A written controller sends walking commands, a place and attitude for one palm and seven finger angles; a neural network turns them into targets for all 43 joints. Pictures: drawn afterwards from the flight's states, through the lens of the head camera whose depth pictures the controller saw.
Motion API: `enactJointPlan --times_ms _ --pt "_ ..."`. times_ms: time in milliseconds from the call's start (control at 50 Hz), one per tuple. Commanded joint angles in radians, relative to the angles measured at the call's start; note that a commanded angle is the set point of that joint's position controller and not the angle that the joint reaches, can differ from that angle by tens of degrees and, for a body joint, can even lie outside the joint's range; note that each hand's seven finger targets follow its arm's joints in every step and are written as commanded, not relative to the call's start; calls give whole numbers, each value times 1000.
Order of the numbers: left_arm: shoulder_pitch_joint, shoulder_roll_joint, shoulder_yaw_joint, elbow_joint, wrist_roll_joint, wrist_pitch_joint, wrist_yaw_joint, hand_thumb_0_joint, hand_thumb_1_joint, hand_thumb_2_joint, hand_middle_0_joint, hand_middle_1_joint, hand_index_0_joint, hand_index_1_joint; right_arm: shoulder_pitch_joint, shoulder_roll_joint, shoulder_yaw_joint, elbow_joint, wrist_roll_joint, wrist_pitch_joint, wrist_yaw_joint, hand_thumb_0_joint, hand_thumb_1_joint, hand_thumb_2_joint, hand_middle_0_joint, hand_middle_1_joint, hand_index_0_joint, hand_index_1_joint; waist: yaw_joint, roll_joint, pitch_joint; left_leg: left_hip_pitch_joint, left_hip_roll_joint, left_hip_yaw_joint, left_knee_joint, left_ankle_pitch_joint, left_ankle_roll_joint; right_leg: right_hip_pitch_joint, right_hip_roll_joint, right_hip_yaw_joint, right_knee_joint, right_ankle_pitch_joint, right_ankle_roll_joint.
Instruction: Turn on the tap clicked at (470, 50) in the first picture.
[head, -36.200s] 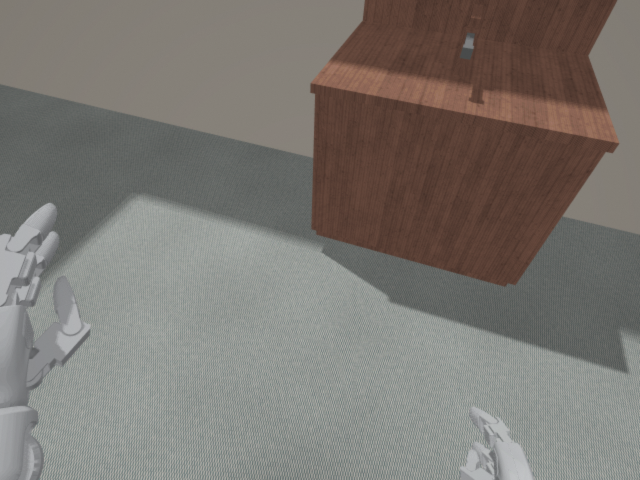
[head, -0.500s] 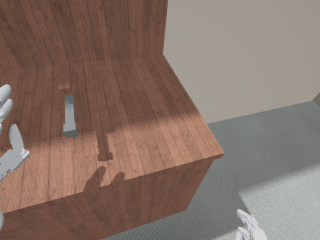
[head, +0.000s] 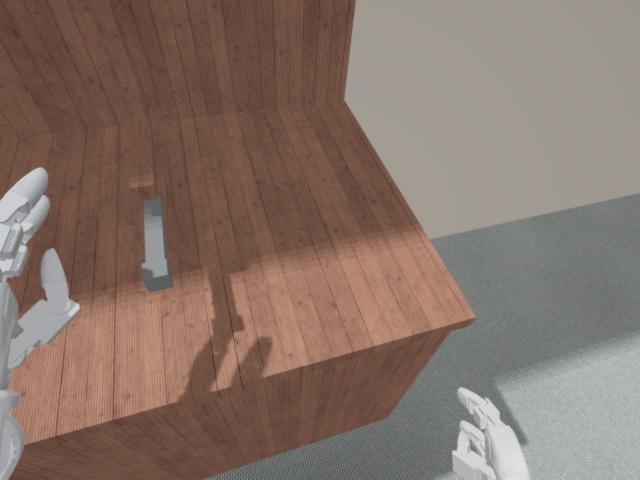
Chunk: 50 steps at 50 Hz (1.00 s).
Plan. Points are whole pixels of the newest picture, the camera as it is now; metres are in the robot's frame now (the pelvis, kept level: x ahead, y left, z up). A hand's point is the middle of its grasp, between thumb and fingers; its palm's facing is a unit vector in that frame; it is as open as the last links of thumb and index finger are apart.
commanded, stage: come to a stop and stand still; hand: left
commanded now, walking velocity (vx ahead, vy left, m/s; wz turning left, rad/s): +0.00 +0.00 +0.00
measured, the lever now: (157, 275) +0.32 +0.23 +0.07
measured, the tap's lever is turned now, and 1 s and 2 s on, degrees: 0 0 0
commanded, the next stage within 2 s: look again from close up in 0.54 s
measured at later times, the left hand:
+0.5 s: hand (108, 331) +0.21 +0.21 +0.15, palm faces +0.36 -0.86 -0.37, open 7.4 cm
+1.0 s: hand (94, 321) +0.21 +0.23 +0.16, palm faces +0.36 -0.86 -0.37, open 7.4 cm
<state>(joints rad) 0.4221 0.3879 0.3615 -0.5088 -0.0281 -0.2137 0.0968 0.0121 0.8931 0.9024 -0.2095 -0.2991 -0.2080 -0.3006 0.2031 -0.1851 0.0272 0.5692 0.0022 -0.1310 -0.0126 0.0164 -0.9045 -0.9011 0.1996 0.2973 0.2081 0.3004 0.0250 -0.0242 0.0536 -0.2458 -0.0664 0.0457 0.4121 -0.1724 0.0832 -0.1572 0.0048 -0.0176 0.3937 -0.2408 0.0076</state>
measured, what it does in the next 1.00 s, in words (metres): stands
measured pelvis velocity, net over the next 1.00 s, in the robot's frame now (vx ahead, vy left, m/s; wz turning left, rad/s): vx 0.00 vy -0.02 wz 0.00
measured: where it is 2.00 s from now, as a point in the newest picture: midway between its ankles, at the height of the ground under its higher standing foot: outside the picture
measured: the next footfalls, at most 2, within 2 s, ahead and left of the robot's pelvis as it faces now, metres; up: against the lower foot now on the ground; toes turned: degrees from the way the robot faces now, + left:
none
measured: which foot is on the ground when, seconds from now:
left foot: down 0.00-1.00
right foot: down 0.00-1.00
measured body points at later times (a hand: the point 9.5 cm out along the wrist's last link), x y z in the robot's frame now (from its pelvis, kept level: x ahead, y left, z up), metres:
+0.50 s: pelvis -0.01 -0.03 +0.00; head +0.00 -0.02 +0.45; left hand +0.18 +0.26 +0.18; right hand +0.16 -0.26 -0.08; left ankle +0.03 +0.05 -0.74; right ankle -0.02 -0.13 -0.74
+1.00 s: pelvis +0.00 -0.02 +0.00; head +0.01 +0.00 +0.45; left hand +0.19 +0.27 +0.18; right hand +0.18 -0.24 -0.07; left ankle +0.03 +0.05 -0.74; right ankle -0.02 -0.13 -0.74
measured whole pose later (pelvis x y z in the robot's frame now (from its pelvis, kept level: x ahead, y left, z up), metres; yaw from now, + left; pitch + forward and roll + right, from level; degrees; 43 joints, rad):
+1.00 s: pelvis +0.00 -0.02 +0.00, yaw +0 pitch +0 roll -1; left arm 0.44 0.37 0.32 -0.45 -0.05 -0.18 0.10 0.01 0.89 0.90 -0.21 -0.30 -0.21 -0.30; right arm 0.20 -0.20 0.03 0.57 0.02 -0.10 -0.05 0.02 -0.91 -0.90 0.20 0.30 0.21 0.30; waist 0.02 -0.01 0.02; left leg -0.24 -0.04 0.03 0.40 -0.17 0.07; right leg -0.13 0.03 -0.03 0.34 -0.21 -0.02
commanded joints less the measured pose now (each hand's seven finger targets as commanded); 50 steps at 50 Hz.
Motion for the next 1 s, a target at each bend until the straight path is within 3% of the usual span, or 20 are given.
enactJointPlan --times_ms 0,60,80,100,160,180,200,280,300,360,480,500,560,580,600,640,760,800,860,980 --pt "-6 129 87 -161 -19 -45 13 0 900 900 -200 -300 -200 -300 -53 -146 -57 -150 8 -31 -15 0 -900 -900 200 300 200 300 -16 76 -218 168 185 -144 -9 400 -117 8 -45 11 -40 206 -36" --pt "-25 159 110 -169 -26 -43 17 0 900 900 -200 -300 -200 -300 -64 -144 -61 -161 16 -23 -25 0 -900 -900 200 300 200 300 -13 75 -205 114 172 -150 -25 266 -105 33 -65 46 -48 208 -45" --pt "-35 171 119 -189 -24 -44 23 0 900 900 -200 -300 -200 -300 -80 -142 -57 -158 21 -21 -29 0 -900 -900 200 300 200 300 -15 104 -188 107 164 -151 -30 254 -101 22 -65 47 -45 203 -44" --pt "-27 150 101 -152 -30 -47 19 0 900 900 -200 -300 -200 -300 -78 -143 -52 -154 12 -17 -30 0 -900 -900 200 300 200 300 -12 82 -180 94 167 -145 -39 182 -82 12 -67 48 -62 178 -37" --pt "-60 154 92 -167 -30 -48 22 0 900 900 -200 -300 -200 -300 -83 -140 -54 -162 17 -21 -35 0 -900 -900 200 300 200 300 -14 93 -156 75 156 -149 -49 59 -64 0 -80 85 -88 145 -43" --pt "-62 166 103 -172 -29 -46 26 0 900 900 -200 -300 -200 -300 -95 -137 -52 -159 20 -21 -38 0 -900 -900 200 300 200 300 -14 87 -142 70 151 -153 -52 47 -61 -8 -79 84 -93 140 -42" --pt "-63 133 73 -148 -30 -50 22 0 900 900 -200 -300 -200 -300 -90 -144 -51 -152 13 -20 -38 0 -900 -900 200 300 200 300 -15 72 -142 70 152 -149 -51 16 -53 -19 -77 85 -104 120 -41" --pt "-83 149 80 -130 -26 -42 26 0 900 900 -200 -300 -200 -300 -99 -141 -54 -149 18 -25 -40 0 -900 -900 200 300 200 300 -15 80 -112 68 141 -149 -47 -30 -52 -56 -85 114 -135 75 -44" --pt "-82 125 59 -107 -27 -45 23 0 900 900 -200 -300 -200 -300 -90 -148 -52 -144 11 -22 -39 0 -900 -900 200 300 200 300 -15 56 -115 65 144 -150 -49 -39 -48 -55 -81 105 -140 58 -43" --pt "-82 143 74 -104 -28 -38 24 0 900 900 -200 -300 -200 -300 -93 -144 -56 -151 16 -22 -40 0 -900 -900 200 300 200 300 -13 49 -113 70 139 -146 -39 -42 -47 -65 -88 128 -153 45 -42" --pt "-57 175 102 -149 -33 -37 26 0 900 900 -200 -300 -200 -300 -109 -140 -52 -153 19 -23 -41 0 -900 -900 200 300 200 300 -9 64 -150 85 139 -144 -32 21 -44 -29 -88 106 -129 108 -38" --pt "-54 150 80 -140 -36 -39 23 0 900 900 -200 -300 -200 -300 -101 -145 -50 -151 13 -20 -41 0 -900 -900 200 300 200 300 -10 47 -151 78 140 -145 -36 28 -42 -22 -83 98 -126 111 -36" --pt "-39 159 91 -161 -38 -36 23 0 900 900 -200 -300 -200 -300 -96 -143 -54 -156 18 -23 -42 0 -900 -900 200 300 200 300 -9 51 -170 96 144 -145 -31 58 -44 -12 -86 105 -114 143 -36" --pt "-37 174 104 -176 -37 -36 25 0 900 900 -200 -300 -200 -300 -106 -141 -53 -151 20 -25 -42 0 -900 -900 200 300 200 300 -9 80 -176 106 146 -145 -34 73 -44 -11 -85 95 -105 153 -36" --pt "-30 148 80 -161 -39 -39 21 0 900 900 -200 -300 -200 -300 -96 -147 -50 -149 13 -23 -43 0 -900 -900 200 300 200 300 -10 75 -168 99 148 -151 -47 68 -43 -13 -76 87 -104 142 -35" --pt "-31 156 89 -168 -38 -38 23 0 900 900 -200 -300 -200 -300 -90 -147 -53 -149 14 -24 -44 0 -900 -900 200 300 200 300 -9 85 -178 103 154 -153 -49 91 -44 1 -76 88 -96 164 -36" --pt "-35 152 84 -149 -36 -29 20 0 900 900 -200 -300 -200 -300 -84 -145 -54 -151 18 -19 -47 0 -900 -900 200 300 200 300 -11 60 -159 106 163 -160 -62 101 -50 -5 -74 80 -97 166 -34" --pt "-40 136 67 -148 -35 -32 19 0 900 900 -200 -300 -200 -300 -86 -147 -49 -143 13 -17 -46 0 -900 -900 200 300 200 300 -13 85 -152 101 165 -161 -75 83 -48 -11 -66 68 -94 148 -34" --pt "-45 150 77 -147 -33 -27 21 0 900 900 -200 -300 -200 -300 -83 -141 -51 -152 17 -17 -48 0 -900 -900 200 300 200 300 -11 62 -152 100 168 -165 -80 80 -53 -2 -70 73 -96 152 -34" --pt "-56 166 90 -185 -30 -31 24 0 900 900 -200 -300 -200 -300 -94 -138 -49 -151 17 -19 -49 0 -900 -900 200 300 200 300 -11 103 -159 105 168 -172 -90 106 -63 11 -64 57 -82 152 -35"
